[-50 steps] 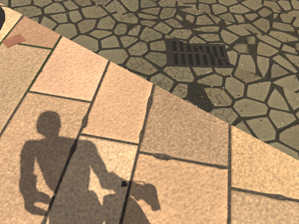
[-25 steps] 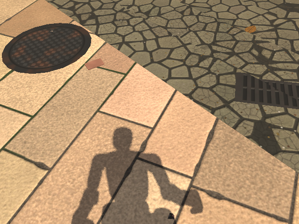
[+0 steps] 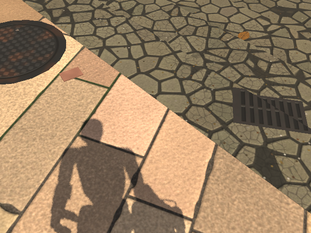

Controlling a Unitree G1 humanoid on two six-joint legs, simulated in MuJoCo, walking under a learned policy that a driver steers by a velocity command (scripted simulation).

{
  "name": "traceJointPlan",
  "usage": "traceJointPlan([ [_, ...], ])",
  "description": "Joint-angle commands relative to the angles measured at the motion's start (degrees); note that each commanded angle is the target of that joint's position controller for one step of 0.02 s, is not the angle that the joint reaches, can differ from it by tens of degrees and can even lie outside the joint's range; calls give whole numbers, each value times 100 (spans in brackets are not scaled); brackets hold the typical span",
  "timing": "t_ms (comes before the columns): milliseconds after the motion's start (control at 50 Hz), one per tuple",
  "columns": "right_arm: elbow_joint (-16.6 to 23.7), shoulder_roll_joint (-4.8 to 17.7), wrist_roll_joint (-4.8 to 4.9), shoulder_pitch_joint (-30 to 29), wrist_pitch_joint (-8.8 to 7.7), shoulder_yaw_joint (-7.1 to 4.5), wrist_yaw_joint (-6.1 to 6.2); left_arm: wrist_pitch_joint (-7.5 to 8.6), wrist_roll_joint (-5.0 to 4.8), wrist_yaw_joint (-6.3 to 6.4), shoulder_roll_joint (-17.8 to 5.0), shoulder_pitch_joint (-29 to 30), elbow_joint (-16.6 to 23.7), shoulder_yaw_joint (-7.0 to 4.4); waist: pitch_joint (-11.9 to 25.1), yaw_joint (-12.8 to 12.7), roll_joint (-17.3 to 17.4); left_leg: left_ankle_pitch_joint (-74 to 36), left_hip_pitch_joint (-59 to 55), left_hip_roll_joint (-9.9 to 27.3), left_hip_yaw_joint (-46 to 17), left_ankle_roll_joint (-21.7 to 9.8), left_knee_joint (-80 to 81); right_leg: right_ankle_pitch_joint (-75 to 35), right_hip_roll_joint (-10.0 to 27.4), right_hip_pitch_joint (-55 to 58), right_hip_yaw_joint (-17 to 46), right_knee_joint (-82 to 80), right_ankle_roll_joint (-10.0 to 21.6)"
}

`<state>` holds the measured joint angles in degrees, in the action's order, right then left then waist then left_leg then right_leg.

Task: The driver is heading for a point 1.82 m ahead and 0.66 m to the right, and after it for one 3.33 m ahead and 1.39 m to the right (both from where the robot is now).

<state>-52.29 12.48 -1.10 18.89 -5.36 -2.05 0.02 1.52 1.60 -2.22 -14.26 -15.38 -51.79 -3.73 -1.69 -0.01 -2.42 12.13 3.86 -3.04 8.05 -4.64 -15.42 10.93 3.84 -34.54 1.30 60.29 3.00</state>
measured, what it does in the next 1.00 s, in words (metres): walks ahead, turning right: right foot, then left foot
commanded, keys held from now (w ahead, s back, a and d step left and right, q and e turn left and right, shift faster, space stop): e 0.80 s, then no key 0.20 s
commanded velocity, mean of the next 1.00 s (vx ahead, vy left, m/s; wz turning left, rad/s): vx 0.09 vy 0.00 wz -0.49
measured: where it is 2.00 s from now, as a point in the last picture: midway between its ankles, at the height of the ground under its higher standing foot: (195, 224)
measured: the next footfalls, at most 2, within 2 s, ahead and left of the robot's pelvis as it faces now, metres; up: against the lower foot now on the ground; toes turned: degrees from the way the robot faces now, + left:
right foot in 0.22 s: +0.26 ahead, -0.08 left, +0.00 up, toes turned -11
left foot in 0.76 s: +0.27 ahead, +0.11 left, +0.00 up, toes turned -31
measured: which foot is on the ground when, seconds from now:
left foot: down 0.00-0.24, up 0.26-0.74, down 0.76-1.00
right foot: up 0.00-0.20, down 0.22-0.78, up 0.80-1.00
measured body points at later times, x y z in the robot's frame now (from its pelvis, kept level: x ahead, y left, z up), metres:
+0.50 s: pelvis +0.15 -0.01 -0.01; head +0.19 -0.04 +0.43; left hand +0.31 +0.23 -0.13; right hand +0.21 -0.29 -0.15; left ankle +0.22 +0.15 -0.68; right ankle +0.22 -0.07 -0.75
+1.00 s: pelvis +0.20 +0.04 +0.00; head +0.24 +0.06 +0.45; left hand +0.43 +0.23 -0.14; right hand +0.15 -0.25 -0.10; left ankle +0.23 +0.13 -0.75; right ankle +0.10 -0.06 -0.67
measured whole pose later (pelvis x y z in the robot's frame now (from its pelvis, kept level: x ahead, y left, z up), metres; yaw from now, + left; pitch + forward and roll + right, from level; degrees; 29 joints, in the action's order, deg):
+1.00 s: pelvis +0.20 +0.04 +0.00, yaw -32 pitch +1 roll -2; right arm -42.8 14.1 -1.2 13.2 0.0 -1.4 2.2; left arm -3.9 1.1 -1.1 -18.0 -11.9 -46.0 -5.2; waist -2.1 0.3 -2.8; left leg 13.4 10.9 -0.1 1.2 -2.6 -23.5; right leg 23.6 -6.3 -26.0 7.5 59.6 -2.6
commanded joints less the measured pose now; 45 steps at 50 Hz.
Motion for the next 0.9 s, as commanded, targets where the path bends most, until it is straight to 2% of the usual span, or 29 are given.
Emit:
traceJointPlan([
  [20, 217, 511, 36, -102, -115, -59, 63, 8, 18, -27, -75, 72, 335, 11, -339, -184, 648, -3803, 326, 1462, -189, -323, 482, -615, 1, -192, -202, -536, -108],
  [80, 123, 579, 74, 10, -74, -45, 135, 29, 3, -78, 92, 700, 556, 132, -295, 0, 733, -4196, 334, 1310, 257, -199, 219, -1278, -185, 370, -662, -1827, -57],
  [120, 26, 689, 77, 180, -26, -70, 193, 19, 35, -85, 46, 772, 629, 148, -161, 46, 749, -4575, -38, 1410, 304, -157, -132, -1258, -336, 582, -846, -2224, 43],
  [180, 30, 896, 72, 71, 81, -154, 293, 31, 101, -39, -225, 128, 534, 57, 219, -227, 851, -5666, -388, 1572, 331, -86, -1360, -511, -682, 1249, -935, -2446, 366],
  [200, 69, 939, 66, 4, 133, -176, 301, 74, 120, -7, -354, -276, 441, -3, 454, -389, 776, -5412, -368, 1565, 312, -72, -2163, -479, -784, 1677, -853, -2742, 509],
  [220, 128, 1000, 103, -115, 176, -205, 272, 149, 161, 47, -507, -775, 313, -77, 717, -687, 486, -4369, -90, 1348, 400, 67, -3408, -1258, -766, 2361, -677, -3482, 683],
  [240, 313, 750, 87, 135, 183, -159, 231, 192, 130, 129, -1082, -914, 357, -219, 1184, -572, -412, -851, 1086, 810, 478, 287, -5203, -4079, 486, 3521, 682, -3129, 1054],
  [260, 498, 441, 177, 717, 266, -106, 195, 95, -34, 165, -1563, -749, 484, -359, 2040, -150, -1148, 2633, 2645, -204, -263, 505, -6966, -6454, 1906, 4803, 2951, -3086, 2321],
  [280, 443, 662, -23, 476, 339, -114, 180, -30, -261, 186, -1397, -578, 646, -371, 2153, -344, -119, 2173, 2874, 195, -1028, 517, -6994, -4810, 1781, 4365, 2772, -3542, 2363],
  [300, 548, 676, -7, 40, 362, -122, 161, -111, -246, 233, -1053, -102, 736, -279, 1265, -256, 108, 1750, 3047, 372, -1028, 538, -6744, -3301, 1543, 3486, 2398, -3914, 2171],
  [320, 590, 684, -26, -224, 376, -138, 171, -176, -197, 257, -729, 196, 748, -176, 565, -79, 377, 1512, 3028, 542, -1019, 562, -6168, -2456, 1189, 2678, 2057, -4239, 1814],
  [340, 655, 717, -84, -309, 452, -154, 182, -203, -193, 275, -605, 276, 741, -142, 308, 19, 295, 1345, 2845, 639, -1041, 598, -5695, -2177, 908, 2210, 1788, -4367, 1573],
  [360, 619, 665, -130, -183, 564, -147, 186, -207, -155, 276, -567, 312, 744, -132, 322, 91, 190, 1188, 2524, 617, -994, 630, -5445, -2003, 686, 1899, 1581, -4434, 1424],
  [380, 601, 588, -131, -98, 646, -132, 189, -185, -106, 252, -633, 309, 747, -147, 414, 128, 151, 1093, 2352, 546, -952, 652, -5302, -2058, 548, 1762, 1470, -4415, 1344],
  [420, 634, 507, -84, -71, 704, -116, 182, -145, -68, 220, -816, 307, 782, -205, 610, 147, 95, 987, 2305, 505, -963, 701, -4949, -1950, 413, 1761, 1420, -4378, 1254],
  [520, 898, 654, -54, -699, 785, -158, 217, -260, -60, 227, -959, 189, 860, -278, 576, -116, -292, 804, 2656, 478, -1102, 811, -4081, 330, 270, 1939, 1957, -4613, 1035],
  [580, 1018, 679, -14, -930, 767, -156, 235, -316, -37, 228, -1000, 111, 893, -312, 489, -221, -367, 873, 2675, 395, -1176, 798, -3636, 809, 291, 2071, 2329, -4626, 997],
  [660, 1105, 687, 65, -932, 676, -128, 267, -346, 7, 196, -1014, 150, 948, -340, 510, -235, -458, 1120, 2215, 162, -1189, 644, -2964, 370, 274, 2128, 2655, -4445, 963],
  [700, 1108, 707, 117, -712, 619, -117, 285, -366, 1, 169, -1013, 244, 979, -347, 540, -144, -535, 1237, 1756, 8, -1173, 513, -2378, -84, 243, 2082, 2844, -4347, 887],
  [740, 1023, 705, 137, -227, 553, -112, 321, -400, -73, 160, -989, 432, 1010, -345, 525, 135, -495, 803, 888, -93, -1103, 353, -1106, -93, 40, 1762, 2852, -4177, 598],
  [760, 988, 878, 88, -32, 511, -156, 364, -397, -142, 184, -870, 469, 1050, -310, 473, 223, -245, 553, 304, 242, -1355, 255, -215, 540, -269, 1329, 2637, -3925, 271],
  [780, 1119, 1393, -7, -213, 510, -251, 410, -383, -186, 212, -458, 91, 1076, -217, 539, -65, 918, 1253, -100, 1633, -2699, -48, 435, 1691, -914, 766, 1774, -2710, -92],
  [800, 1357, 1761, -95, -871, 540, -316, 376, -343, -110, 260, -678, 225, 1130, -283, 39, -75, 1648, 626, 534, 2592, -3862, -642, 680, 2098, -1629, -132, 508, -1524, -242],
  [820, 1332, 1367, -104, -778, 539, -243, 336, -329, 76, 255, -1057, 334, 1077, -367, 43, -86, 896, -445, 863, 2480, -3395, -835, 338, 1903, -1096, 250, 683, -591, -300],
  [840, 1346, 1042, -41, -971, 516, -144, 298, -339, 52, 212, -983, 157, 971, -378, 97, -276, 673, -1181, 953, 2061, -2756, -715, 107, 1603, -1121, 465, 702, -199, -306],
  [860, 1377, 940, -25, -1103, 505, -114, 261, -382, 33, 181, -894, -54, 866, -354, 156, -368, 710, -1727, 854, 1716, -2215, -576, -45, 1372, -1138, 537, 667, 198, -360],
  [880, 1399, 933, -13, -1120, 495, -109, 261, -427, 18, 136, -843, -161, 803, -333, 238, -361, 970, -2142, 655, 1533, -1914, -539, -155, 1273, -1154, 465, 601, 527, -405],
  [900, 1404, 904, -16, -1023, 491, -101, 248, -455, -1, 106, -818, -191, 777, -310, 289, -292, 1060, -2642, 488, 1446, -1724, -563, -271, 1280, -1155, 416, 550, 664, -470],
])
Keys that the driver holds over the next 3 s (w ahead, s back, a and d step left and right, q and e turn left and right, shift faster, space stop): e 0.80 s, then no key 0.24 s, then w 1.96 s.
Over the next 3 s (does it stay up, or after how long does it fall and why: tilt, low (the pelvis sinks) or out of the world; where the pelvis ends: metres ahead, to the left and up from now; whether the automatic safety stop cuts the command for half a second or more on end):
stays up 1.03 -0.41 -0.04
